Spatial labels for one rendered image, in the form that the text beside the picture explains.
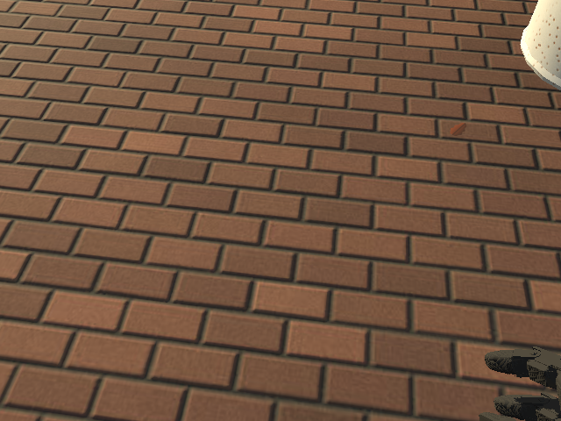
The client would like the robot right hand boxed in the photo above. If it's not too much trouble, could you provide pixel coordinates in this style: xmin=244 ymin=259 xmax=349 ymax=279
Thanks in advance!
xmin=479 ymin=346 xmax=561 ymax=421

